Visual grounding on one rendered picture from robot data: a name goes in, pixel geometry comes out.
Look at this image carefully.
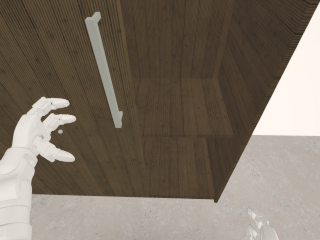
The handle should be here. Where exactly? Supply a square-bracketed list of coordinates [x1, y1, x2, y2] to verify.
[85, 12, 123, 128]

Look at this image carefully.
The right robot hand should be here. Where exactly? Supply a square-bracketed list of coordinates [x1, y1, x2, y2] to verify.
[242, 206, 279, 240]

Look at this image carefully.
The left robot hand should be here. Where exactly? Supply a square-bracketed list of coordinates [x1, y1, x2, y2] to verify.
[11, 97, 76, 162]

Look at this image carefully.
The wardrobe door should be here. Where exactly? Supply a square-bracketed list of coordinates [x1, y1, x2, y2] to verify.
[0, 0, 149, 198]

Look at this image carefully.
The robot left forearm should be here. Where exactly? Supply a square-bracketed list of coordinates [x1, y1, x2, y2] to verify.
[0, 147, 38, 240]

